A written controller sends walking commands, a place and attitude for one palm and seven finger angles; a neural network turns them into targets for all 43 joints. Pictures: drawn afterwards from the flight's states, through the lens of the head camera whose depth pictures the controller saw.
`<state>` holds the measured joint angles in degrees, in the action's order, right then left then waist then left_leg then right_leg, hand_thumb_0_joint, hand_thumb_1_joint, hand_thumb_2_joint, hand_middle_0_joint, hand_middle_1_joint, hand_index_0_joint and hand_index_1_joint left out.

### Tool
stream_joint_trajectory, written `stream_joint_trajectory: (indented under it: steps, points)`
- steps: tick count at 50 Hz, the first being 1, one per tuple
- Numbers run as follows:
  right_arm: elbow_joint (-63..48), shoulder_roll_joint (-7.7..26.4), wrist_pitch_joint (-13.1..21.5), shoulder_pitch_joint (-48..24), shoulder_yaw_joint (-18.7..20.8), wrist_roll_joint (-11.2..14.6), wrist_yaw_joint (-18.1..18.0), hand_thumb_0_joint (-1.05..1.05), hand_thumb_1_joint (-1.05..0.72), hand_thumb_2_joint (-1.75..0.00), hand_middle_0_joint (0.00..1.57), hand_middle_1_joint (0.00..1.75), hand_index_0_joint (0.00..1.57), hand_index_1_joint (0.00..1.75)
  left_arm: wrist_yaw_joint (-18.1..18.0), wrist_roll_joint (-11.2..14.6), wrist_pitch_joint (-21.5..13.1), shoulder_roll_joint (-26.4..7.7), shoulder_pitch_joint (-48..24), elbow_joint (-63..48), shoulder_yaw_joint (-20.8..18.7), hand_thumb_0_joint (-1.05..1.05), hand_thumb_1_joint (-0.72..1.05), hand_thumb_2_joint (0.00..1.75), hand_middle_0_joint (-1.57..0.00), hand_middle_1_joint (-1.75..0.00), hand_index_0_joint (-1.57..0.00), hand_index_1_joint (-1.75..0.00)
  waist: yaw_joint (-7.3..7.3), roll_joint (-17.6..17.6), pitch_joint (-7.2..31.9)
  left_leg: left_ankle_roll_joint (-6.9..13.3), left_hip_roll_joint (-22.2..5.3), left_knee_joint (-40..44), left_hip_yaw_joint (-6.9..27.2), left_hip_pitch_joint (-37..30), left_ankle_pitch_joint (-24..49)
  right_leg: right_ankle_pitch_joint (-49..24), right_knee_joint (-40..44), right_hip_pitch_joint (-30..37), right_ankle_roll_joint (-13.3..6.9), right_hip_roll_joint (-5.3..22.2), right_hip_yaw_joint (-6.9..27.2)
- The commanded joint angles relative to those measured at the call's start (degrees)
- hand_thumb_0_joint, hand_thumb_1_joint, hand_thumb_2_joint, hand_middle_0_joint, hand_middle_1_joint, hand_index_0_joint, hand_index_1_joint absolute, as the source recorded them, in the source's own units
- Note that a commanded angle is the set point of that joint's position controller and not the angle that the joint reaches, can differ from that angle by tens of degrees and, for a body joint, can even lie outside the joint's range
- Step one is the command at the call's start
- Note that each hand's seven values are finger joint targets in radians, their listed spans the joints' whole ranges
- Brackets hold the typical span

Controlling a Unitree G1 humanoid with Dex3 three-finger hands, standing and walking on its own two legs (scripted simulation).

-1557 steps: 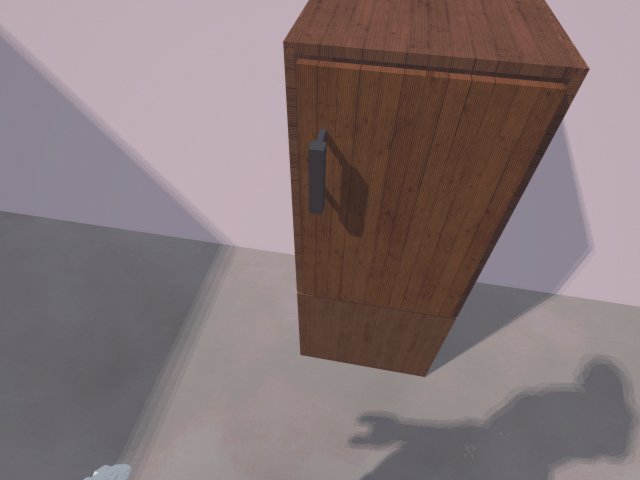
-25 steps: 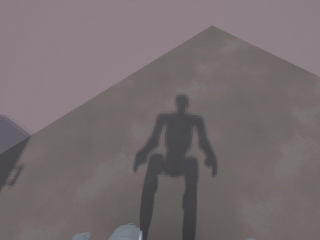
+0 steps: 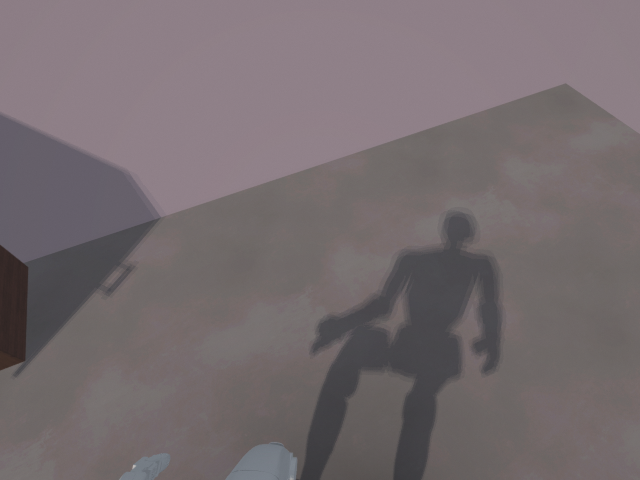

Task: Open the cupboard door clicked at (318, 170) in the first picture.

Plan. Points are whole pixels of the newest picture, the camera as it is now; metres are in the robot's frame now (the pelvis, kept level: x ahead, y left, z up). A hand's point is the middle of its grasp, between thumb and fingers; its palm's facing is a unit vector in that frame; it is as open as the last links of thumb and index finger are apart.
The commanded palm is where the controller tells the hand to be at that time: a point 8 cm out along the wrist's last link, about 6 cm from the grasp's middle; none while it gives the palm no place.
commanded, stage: turn to face it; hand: left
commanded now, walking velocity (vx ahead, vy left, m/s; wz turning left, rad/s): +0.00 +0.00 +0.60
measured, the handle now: out of the picture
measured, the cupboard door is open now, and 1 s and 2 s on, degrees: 43 43 43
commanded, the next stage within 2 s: take the last steps up to it in 1.78 s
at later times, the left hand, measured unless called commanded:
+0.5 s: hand out of the picture +0.05 +0.23 -0.15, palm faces +0.30 -0.92 -0.26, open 7.4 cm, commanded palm none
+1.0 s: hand out of the picture -0.03 +0.19 -0.18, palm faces +0.59 -0.78 -0.22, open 7.4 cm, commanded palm none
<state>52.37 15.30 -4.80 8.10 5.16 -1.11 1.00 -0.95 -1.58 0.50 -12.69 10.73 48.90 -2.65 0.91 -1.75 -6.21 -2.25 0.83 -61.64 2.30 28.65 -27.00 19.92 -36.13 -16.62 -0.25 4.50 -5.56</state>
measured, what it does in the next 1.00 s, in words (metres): steps on the spot, turning left: left foot, then right foot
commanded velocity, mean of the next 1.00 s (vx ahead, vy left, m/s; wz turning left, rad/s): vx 0.00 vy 0.00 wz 0.60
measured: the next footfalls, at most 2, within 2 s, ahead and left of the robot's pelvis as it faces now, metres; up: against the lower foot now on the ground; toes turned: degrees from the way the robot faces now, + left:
left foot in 0.24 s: +0.04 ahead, +0.13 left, +0.00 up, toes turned +14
right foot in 0.58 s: +0.11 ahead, -0.13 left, +0.00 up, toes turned +18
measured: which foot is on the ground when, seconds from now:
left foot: up 0.00-0.22, down 0.24-0.56, up 0.58-0.88, down 0.90-1.00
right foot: down 0.00-0.24, up 0.26-0.56, down 0.58-0.90, up 0.92-1.00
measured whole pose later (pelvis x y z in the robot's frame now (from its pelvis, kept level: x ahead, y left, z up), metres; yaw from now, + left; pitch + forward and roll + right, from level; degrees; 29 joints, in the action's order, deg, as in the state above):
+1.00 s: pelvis +0.04 -0.01 +0.00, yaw +36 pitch +1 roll +0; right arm 50.2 12.6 -1.5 6.4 3.2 -1.2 0.8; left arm -0.7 -1.1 3.4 -14.5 12.0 52.7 -3.5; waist 0.0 3.8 -6.2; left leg 2.6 0.8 -36.2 -2.9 19.2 -18.4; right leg 30.4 -60.5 -23.9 4.3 6.7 -4.8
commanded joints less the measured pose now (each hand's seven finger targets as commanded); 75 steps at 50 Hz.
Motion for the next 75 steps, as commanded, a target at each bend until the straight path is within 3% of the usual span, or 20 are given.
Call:
stream_joint_trajectory:
  steps: [1, 9, 10, 12, 13, 19, 26, 29, 34, 39, 43, 44, 45, 46, 52, 62, 63, 65, 69, 75]
  points:
    - [-5.61, 1.99, 1.70, -3.73, -0.01, 0.44, 0.80, 0.00, -0.90, -0.90, 0.20, 0.30, 0.20, 0.30, -1.08, -0.03, -1.24, -9.12, 1.30, -3.60, -2.35, 0.00, 0.90, 0.90, -0.20, -0.30, -0.20, -0.30, -1.00, 14.06, 6.64, -1.33, -2.57, -0.63, -3.35, 2.27, 0.40, -30.43, 15.02, 8.60, -6.04, 14.40, 5.68]
    - [-5.36, 1.94, 3.00, -1.61, -0.72, 0.61, 0.81, 0.00, -0.90, -0.90, 0.20, 0.30, 0.20, 0.30, -0.46, 0.42, -1.06, -12.22, 5.39, -0.83, -3.78, 0.00, 0.90, 0.90, -0.20, -0.30, -0.20, -0.30, -1.23, 12.65, 10.42, 0.63, 0.14, 30.88, -9.16, -12.58, 9.87, -37.74, 4.05, 12.36, -2.55, 14.97, -1.26]
    - [-4.42, 4.45, 3.35, 2.09, -0.08, 0.35, 0.71, 0.00, -0.90, -0.90, 0.20, 0.30, 0.20, 0.30, -0.26, 0.91, -0.86, -11.65, 4.27, -1.40, -3.79, 0.00, 0.90, 0.90, -0.20, -0.30, -0.20, -0.30, 1.31, 7.93, 11.97, 1.91, -2.00, 36.78, -6.69, -21.34, 18.22, -32.16, -2.88, 6.06, -0.18, 14.38, -3.19]
    - [-3.17, 14.81, 3.35, 9.63, 2.53, -0.07, -0.24, 0.00, -0.90, -0.90, 0.20, 0.30, 0.20, 0.30, 0.06, 0.90, -0.04, -5.67, 0.44, -5.92, -1.95, 0.00, 0.90, 0.90, -0.20, -0.30, -0.20, -0.30, 5.14, -15.86, 14.26, 16.80, -26.24, 39.87, 22.81, -32.26, 50.87, 19.77, -25.69, -18.06, 5.46, 2.75, -1.27]
    - [-2.81, 13.69, 3.35, 10.53, 2.14, -0.10, -0.74, 0.00, -0.90, -0.90, 0.20, 0.30, 0.20, 0.30, -0.46, 0.43, 0.71, -7.09, -3.09, -6.64, -2.05, 0.00, 0.90, 0.90, -0.20, -0.30, -0.20, -0.30, 5.45, -9.31, 13.31, 17.30, -24.98, 39.13, 21.33, -29.33, 43.10, 17.42, -29.81, -19.04, 4.94, 3.06, 3.41]
    - [-4.89, 9.60, 4.03, 0.60, 0.96, -0.30, -1.80, 0.00, -0.90, -0.90, 0.20, 0.30, 0.20, 0.30, 0.67, 0.70, 1.20, -5.61, -0.28, -2.51, -2.49, 0.00, 0.90, 0.90, -0.20, -0.30, -0.20, -0.30, -0.29, -7.29, 9.07, 11.04, -13.30, 40.81, 9.98, -18.28, 31.70, 4.79, -22.89, -12.26, 5.16, 0.66, 4.63]
    - [-5.55, 9.43, 2.89, -2.09, 1.75, -0.17, -1.33, 0.00, -0.90, -0.90, 0.20, 0.30, 0.20, 0.30, 0.29, 0.97, 0.23, -5.88, 4.50, -2.11, -2.64, 0.00, 0.90, 0.90, -0.20, -0.30, -0.20, -0.30, -2.70, -6.92, 8.79, 8.58, -9.71, 35.67, 13.71, -8.04, 24.11, -3.14, 4.11, 6.50, 4.08, -3.92, 1.83]
    - [-7.94, 4.09, 2.88, -2.40, 1.11, 0.28, -0.27, 0.00, -0.90, -0.90, 0.20, 0.30, 0.20, 0.30, -0.67, -0.14, -0.83, -15.79, 7.36, -2.57, -4.00, 0.00, 0.90, 0.90, -0.20, -0.30, -0.20, -0.30, -4.87, 18.50, 8.50, 0.58, 2.21, 1.94, 0.35, 6.18, -9.00, -7.47, 22.41, 11.19, -7.88, 24.41, 27.00]
    - [-4.75, 2.26, 1.74, -1.85, 0.34, 0.26, 0.73, 0.00, -0.90, -0.90, 0.20, 0.30, 0.20, 0.30, -1.11, 0.09, -1.21, -8.34, -0.27, -4.00, -2.17, 0.00, 0.90, 0.90, -0.20, -0.30, -0.20, -0.30, -0.38, 14.95, 5.79, -1.34, -2.61, -3.59, -2.15, 3.61, 0.94, -27.39, 16.33, 8.01, -5.77, 13.99, 6.65]
    - [-5.28, 0.19, 2.43, -5.50, -0.95, 0.82, 1.00, 0.00, -0.90, -0.90, 0.20, 0.30, 0.20, 0.30, -0.92, -0.10, -1.29, -12.02, 6.74, -1.03, -3.27, 0.00, 0.90, 0.90, -0.20, -0.30, -0.20, -0.30, -3.89, 13.55, 8.87, -0.94, -0.57, 16.11, -7.72, -2.17, -0.19, -43.03, 10.46, 16.70, -5.74, 15.63, 2.93]
    - [-4.51, 2.38, 3.14, -0.27, -0.56, 0.58, 0.75, 0.00, -0.90, -0.90, 0.20, 0.30, 0.20, 0.30, -0.45, 0.48, -0.93, -11.99, 4.91, -0.82, -3.75, 0.00, 0.90, 0.90, -0.20, -0.30, -0.20, -0.30, -0.55, 11.44, 10.74, 0.77, 0.02, 33.06, -8.48, -14.93, 11.62, -37.28, 1.87, 11.07, -1.59, 14.63, -1.65]
    - [-3.75, 6.08, 3.68, 3.81, 0.39, 0.21, 0.56, 0.00, -0.90, -0.90, 0.20, 0.30, 0.20, 0.30, -0.17, 1.05, -0.73, -10.81, 4.18, -1.77, -3.61, 0.00, 0.90, 0.90, -0.20, -0.30, -0.20, -0.30, 2.08, 3.19, 13.78, 3.22, -4.93, 37.17, -3.05, -25.84, 24.53, -28.94, -7.43, 2.48, 1.41, 12.75, -4.36]
    - [-3.29, 13.17, 3.95, 8.46, 2.25, -0.27, 0.09, 0.00, -0.90, -0.90, 0.20, 0.30, 0.20, 0.30, 0.35, 1.43, -0.44, -6.34, 2.45, -4.57, -2.52, 0.00, 0.90, 0.90, -0.20, -0.30, -0.20, -0.30, 4.65, -15.18, 15.09, 12.57, -22.17, 38.45, 20.14, -34.35, 48.68, 11.09, -21.42, -15.13, 6.07, 3.77, -5.64]
    - [-2.17, 15.10, 3.29, 11.54, 2.44, -0.06, -0.36, 0.00, -0.90, -0.90, 0.20, 0.30, 0.20, 0.30, -0.15, 0.69, 0.33, -6.55, -1.14, -6.35, -2.01, 0.00, 0.90, 0.90, -0.20, -0.30, -0.20, -0.30, 5.61, -11.28, 14.86, 17.59, -26.54, 38.54, 21.63, -31.40, 48.98, 19.90, -27.98, -17.40, 5.08, 2.81, 1.39]
    - [-4.09, 8.72, 4.39, 2.63, 0.69, -0.17, -2.08, 0.00, -0.90, -0.90, 0.20, 0.30, 0.20, 0.30, 0.42, 0.66, 1.16, -5.84, -0.85, -2.17, -2.51, 0.00, 0.90, 0.90, -0.20, -0.30, -0.20, -0.30, 0.27, -5.43, 9.69, 11.56, -14.02, 40.20, 10.75, -22.27, 39.73, 4.03, -27.24, -15.28, 5.39, 1.47, 5.63]
    - [-4.62, 9.28, 3.16, -0.12, 1.64, -0.22, -1.45, 0.00, -0.90, -0.90, 0.20, 0.30, 0.20, 0.30, 0.05, 1.12, 0.34, -5.91, 1.76, -2.90, -2.39, 0.00, 0.90, 0.90, -0.20, -0.30, -0.20, -0.30, -1.76, -7.88, 9.55, 9.45, -9.99, 36.13, 16.37, -11.29, 31.05, -1.93, 2.77, 4.66, 4.00, -4.25, 3.12]
    - [-5.03, 8.40, 3.18, -0.95, 1.53, 0.23, -1.24, 0.00, -0.90, -0.90, 0.20, 0.30, 0.20, 0.30, -0.19, 1.02, -0.26, -7.47, 4.10, -2.43, -2.75, 0.00, 0.90, 0.90, -0.20, -0.30, -0.20, -0.30, -3.20, -4.41, 10.06, 7.29, -7.68, 32.87, 15.30, -7.28, 27.31, -6.63, 11.03, 11.44, 3.60, -2.75, 4.35]
    - [-7.17, 3.31, 3.33, -0.48, 0.89, 0.71, -0.60, 0.00, -0.90, -0.90, 0.20, 0.30, 0.20, 0.30, -0.93, -0.26, -1.05, -15.33, 6.17, -2.34, -4.04, 0.00, 0.90, 0.90, -0.20, -0.30, -0.20, -0.30, -4.39, 19.58, 10.30, -0.02, 4.44, 7.58, -0.05, 6.63, -8.28, -14.80, 21.01, 17.35, -7.09, 23.27, 27.13]
    - [-4.39, 3.36, 1.92, -0.66, 0.71, 0.19, 0.31, 0.00, -0.90, -0.90, 0.20, 0.30, 0.20, 0.30, -1.29, 0.39, -1.00, -8.47, -1.21, -3.92, -2.13, 0.00, 0.90, 0.90, -0.20, -0.30, -0.20, -0.30, -0.16, 15.30, 5.91, -0.95, -2.32, -8.07, -0.02, 5.09, 0.12, -27.92, 16.19, 8.76, -7.16, 15.04, 10.16]
    - [-4.36, 0.24, 2.27, -4.51, -0.93, 0.71, 0.90, 0.00, -0.90, -0.90, 0.20, 0.30, 0.20, 0.30, -1.02, -0.11, -1.30, -11.40, 4.79, -1.09, -3.03, 0.00, 0.90, 0.90, -0.20, -0.30, -0.20, -0.30, -3.20, 12.66, 6.97, -0.95, -0.92, 14.20, -6.67, -2.70, 0.17, -38.41, 12.31, 13.47, -6.09, 15.10, 4.13]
